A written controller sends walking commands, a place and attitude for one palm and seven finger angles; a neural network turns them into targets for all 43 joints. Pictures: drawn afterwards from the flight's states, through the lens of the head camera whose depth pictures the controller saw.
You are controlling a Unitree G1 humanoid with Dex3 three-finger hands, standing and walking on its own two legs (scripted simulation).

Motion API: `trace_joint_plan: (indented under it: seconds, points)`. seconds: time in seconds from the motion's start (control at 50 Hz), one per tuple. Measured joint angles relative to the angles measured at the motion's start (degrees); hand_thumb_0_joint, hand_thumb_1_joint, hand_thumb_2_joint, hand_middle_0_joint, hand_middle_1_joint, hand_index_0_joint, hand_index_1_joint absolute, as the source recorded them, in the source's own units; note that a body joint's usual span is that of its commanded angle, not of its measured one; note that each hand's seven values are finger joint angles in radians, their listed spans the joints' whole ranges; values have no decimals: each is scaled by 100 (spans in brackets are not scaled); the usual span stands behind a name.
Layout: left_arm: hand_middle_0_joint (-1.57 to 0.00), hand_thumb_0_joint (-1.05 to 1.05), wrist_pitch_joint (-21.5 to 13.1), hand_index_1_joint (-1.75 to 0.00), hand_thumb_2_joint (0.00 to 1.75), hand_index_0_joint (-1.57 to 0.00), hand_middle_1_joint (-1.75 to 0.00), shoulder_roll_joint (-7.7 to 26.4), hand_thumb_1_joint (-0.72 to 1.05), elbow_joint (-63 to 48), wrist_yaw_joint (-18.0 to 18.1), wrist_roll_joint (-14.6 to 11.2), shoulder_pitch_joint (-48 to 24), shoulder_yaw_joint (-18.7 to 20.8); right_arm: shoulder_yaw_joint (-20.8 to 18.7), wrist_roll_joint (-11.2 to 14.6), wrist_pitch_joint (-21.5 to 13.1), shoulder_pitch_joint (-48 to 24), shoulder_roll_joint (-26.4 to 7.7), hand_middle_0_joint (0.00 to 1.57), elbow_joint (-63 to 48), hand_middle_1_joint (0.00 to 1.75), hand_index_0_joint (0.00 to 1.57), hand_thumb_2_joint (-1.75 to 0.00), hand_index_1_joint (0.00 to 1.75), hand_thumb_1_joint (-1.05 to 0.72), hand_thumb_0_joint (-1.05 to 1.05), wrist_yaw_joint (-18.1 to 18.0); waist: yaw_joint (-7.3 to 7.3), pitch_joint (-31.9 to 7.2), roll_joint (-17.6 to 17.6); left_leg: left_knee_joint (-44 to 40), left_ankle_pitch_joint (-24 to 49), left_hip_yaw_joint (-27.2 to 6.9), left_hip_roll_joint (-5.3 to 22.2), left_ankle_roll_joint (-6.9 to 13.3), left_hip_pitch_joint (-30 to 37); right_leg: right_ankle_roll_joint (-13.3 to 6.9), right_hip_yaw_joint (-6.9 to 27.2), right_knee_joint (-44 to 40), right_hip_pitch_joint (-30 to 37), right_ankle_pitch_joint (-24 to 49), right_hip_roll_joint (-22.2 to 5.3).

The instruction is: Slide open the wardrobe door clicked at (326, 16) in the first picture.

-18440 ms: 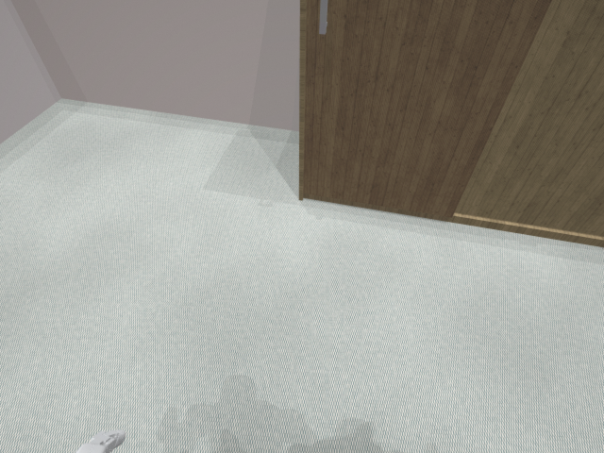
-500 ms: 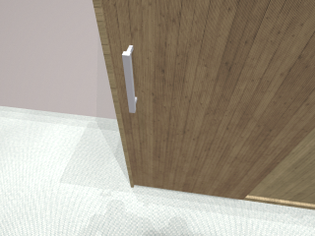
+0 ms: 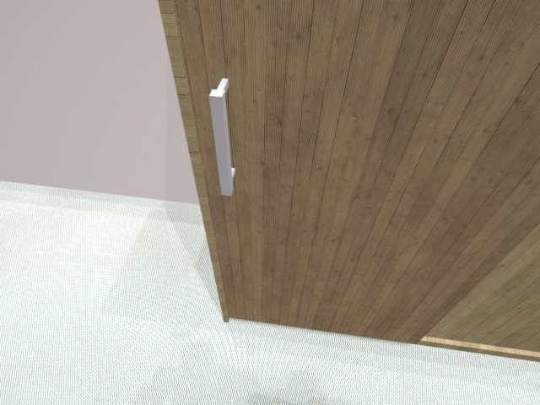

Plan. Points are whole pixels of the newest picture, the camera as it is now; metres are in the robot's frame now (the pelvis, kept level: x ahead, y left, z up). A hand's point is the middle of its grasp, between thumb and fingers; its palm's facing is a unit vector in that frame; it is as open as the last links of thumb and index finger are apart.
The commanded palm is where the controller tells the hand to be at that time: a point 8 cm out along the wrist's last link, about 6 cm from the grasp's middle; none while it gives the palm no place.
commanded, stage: raise the hand with hooked fingers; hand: left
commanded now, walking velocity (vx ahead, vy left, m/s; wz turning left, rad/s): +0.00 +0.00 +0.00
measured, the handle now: (225, 141) +0.51 +0.11 +0.12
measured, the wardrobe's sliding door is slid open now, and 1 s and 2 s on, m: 0.00 0.00 0.00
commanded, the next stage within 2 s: none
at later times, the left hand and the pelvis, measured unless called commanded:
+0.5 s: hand (96, 395) +0.14 +0.25 -0.04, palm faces +0.00 -1.00 -0.01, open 8.8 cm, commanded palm +0.14 +0.29 -0.02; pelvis -0.03 -0.01 -0.08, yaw +0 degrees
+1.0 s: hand (81, 337) +0.19 +0.26 +0.03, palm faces -0.03 -1.00 -0.06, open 11.9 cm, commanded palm +0.17 +0.32 +0.06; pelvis -0.02 +0.01 -0.05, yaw +1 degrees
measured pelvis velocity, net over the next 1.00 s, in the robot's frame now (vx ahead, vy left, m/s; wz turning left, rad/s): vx -0.02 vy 0.01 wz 0.02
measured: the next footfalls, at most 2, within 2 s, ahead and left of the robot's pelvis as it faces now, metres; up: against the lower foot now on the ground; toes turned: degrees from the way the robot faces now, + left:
none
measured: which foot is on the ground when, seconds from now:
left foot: down 0.00-1.00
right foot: down 0.00-1.00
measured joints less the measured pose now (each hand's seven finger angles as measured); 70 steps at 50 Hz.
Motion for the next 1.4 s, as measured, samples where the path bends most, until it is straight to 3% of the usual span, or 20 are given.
trace_joint_plan:
  seconds: [0.06, 0.08, 0.1, 0.14, 0.2, 0.24, 0.3, 0.34, 0.38, 0.44, 0.52, 0.6, 0.68, 0.74, 0.88, 1.06, 1.14, 1.22, 1.4]
  points:
    - [-20, 0, -24, -30, 90, -20, -30, -16, 90, -27, 55, -1, 11, -2, -11, 15, 2, -3, -13, 20, -61, 30, 20, -90, 30, -91, 1, 6, 5, -23, 19, 113, -40, 5, 15, -2, -87, 3, 3, 63, -66, -17, 10]
    - [-21, 1, 157, -30, 90, -21, -30, -122, 90, -741, -45, -160, 214, 460, -85, 20, -15, 73, 4, 20, -324, 30, 21, -90, 30, -91, 1, -69, 20, 81, 41, 271, -112, 14, 26, -1, -121, 1, 14, 190, -91, -63, 17]
    - [-21, 1, 100, -30, 90, -21, -30, -201, 90, -1628, -98, -353, 455, 688, -110, 48, -180, 235, 27, 20, -637, 30, 20, -90, 30, -91, 1, -214, 84, 188, 53, 351, -163, 27, 11, 0, -91, -10, 29, 330, -94, -129, -1]
    - [-21, 1, -303, -30, 89, -21, -31, -306, 89, -3009, -173, -669, 769, 906, -109, 108, -618, 559, 67, 20, -1125, 30, 20, -90, 29, -91, 1, -319, 170, 162, 101, 509, -232, -6, -28, 12, -157, -24, -2, 565, -173, -263, -47]
    - [-21, 1, -1086, -32, 88, -21, -33, -342, 86, -4073, -507, -1117, 766, 1206, -137, 142, -1003, 713, 229, 20, -1735, 30, 20, -90, 29, -91, 1, -254, 87, -51, 118, 967, -391, -117, -68, 28, -557, -19, -107, 1032, -529, -483, -103]
    - [-21, 1, -1797, -34, 87, -21, -35, -296, 83, -4189, -946, -1417, 629, 1438, -123, 136, -1183, 626, 371, 20, -2070, 30, 20, -90, 29, -91, 1, -165, 19, -234, 53, 1449, -562, -118, -49, 7, -1071, -41, -101, 1531, -1057, -662, -102]
    - [-21, 0, -2749, -37, 85, -21, -38, -224, 78, -4113, -1888, -1766, 577, 1693, -104, 133, -1421, 449, 490, 20, -2571, 30, 20, -90, 30, -91, 1, 5, -11, -401, -49, 2334, -905, -48, 24, -36, -1948, -88, -12, 2419, -1977, -964, -58]
    - [-21, 0, -3140, -40, 83, -21, -41, -170, 74, -4060, -2617, -1897, 673, 1801, -97, 134, -1562, 383, 464, 20, -2870, 30, 21, -90, 30, -91, 1, 86, 6, -508, -78, 2923, -1149, -31, 58, -56, -2514, -99, 27, 3002, -2560, -1181, -37]
    - [-22, 0, -3287, -43, 81, -22, -43, -71, 70, -4040, -3310, -2027, 804, 1918, -89, 151, -1664, 365, 404, 20, -3104, 30, 21, -90, 30, -91, 1, 95, 63, -627, -132, 3464, -1377, -29, 80, -55, -3016, -104, 54, 3538, -3071, -1395, -21]
    - [-23, 1, -3060, -47, 78, -23, -48, 4, 63, -4241, -3856, -2371, 947, 2126, -99, 185, -1729, 394, 294, 20, -3305, 30, 21, -90, 30, -91, 1, 1, 196, -640, -179, 4081, -1649, -86, 126, -43, -3416, -122, 14, 4075, -3424, -1649, 14]
    - [-23, 1, -2643, -53, 75, -23, -53, -70, 53, -4929, -3685, -2675, 953, 2328, -66, 213, -1796, 478, 194, 20, -3244, 30, 21, -90, 30, -91, 1, -194, 345, -570, -106, 4469, -1874, -292, 173, -87, -3481, -133, -177, 4258, -3331, -1807, 58]
    - [-24, 1, -2121, -59, 71, -23, -59, -28, 44, -5499, -3314, -2467, 737, 2167, 34, 261, -1858, 490, 218, 20, -3098, 30, 21, -90, 30, -91, 1, -338, 331, -488, 28, 4474, -1876, -448, 166, -66, -3386, -117, -329, 4101, -3104, -1773, 66]
    - [-24, 1, -1478, -65, 67, -24, -65, 190, 35, -5801, -3178, -2137, 625, 1923, 148, 287, -1857, 480, 369, 20, -3086, 30, 21, -90, 30, -91, 2, -401, 192, -451, 118, 4194, -1750, -401, 166, -27, -3215, -83, -288, 3787, -2935, -1613, 74]
    - [-25, 1, -1183, -69, 64, -25, -70, 344, 28, -5994, -3087, -2119, 727, 1980, 205, 278, -1826, 544, 498, 20, -3139, 30, 21, -90, 30, -91, 2, -383, 83, -475, 131, 3921, -1649, -293, 175, 0, -3043, -63, -188, 3544, -2816, -1490, 85]
    - [-26, 0, -1084, -80, 57, -26, -80, 333, 12, -6069, -2843, -2469, 803, 2431, 235, 299, -1819, 808, 471, 20, -3089, 30, 21, -90, 30, -90, 2, -365, 104, -556, 189, 3525, -1535, -213, 152, 37, -2702, -10, -118, 3142, -2488, -1355, 70]
    - [-27, 0, -836, -93, 48, -27, -94, 318, -9, -6090, -2972, -2215, 520, 2091, 241, 321, -1936, 761, 250, 20, -2941, 30, 21, -90, 30, -90, 2, -505, 207, -448, 229, 3181, -1418, -231, 85, 86, -2267, 35, -144, 2760, -2013, -1236, 17]
    - [-28, 0, -792, -99, 44, -28, -100, 448, -19, -6051, -2911, -2251, 221, 2254, 287, 334, -1940, 699, 294, 20, -2955, 30, 21, -90, 30, -91, 2, -549, 197, -432, 174, 2954, -1344, -235, 92, 65, -1987, 19, -152, 2534, -1733, -1163, 30]
    - [-29, -1, -523, -105, 40, -29, -106, 576, -28, -5809, -2927, -2288, -134, 2453, 336, 365, -1898, 658, 303, 20, -3001, 30, 21, -90, 30, -91, 2, -558, 207, -426, 200, 2714, -1253, -239, 94, 52, -1743, 9, -160, 2291, -1486, -1073, 40]
    - [-30, -1, -38, -116, 33, -30, -117, 686, -45, -5586, -3143, -2233, -553, 2450, 407, 379, -1766, 634, 279, 20, -3003, 30, 21, -90, 30, -91, 2, -557, 281, -360, 275, 2260, -1054, -218, 81, 36, -1368, -8, -147, 1898, -1142, -907, 37]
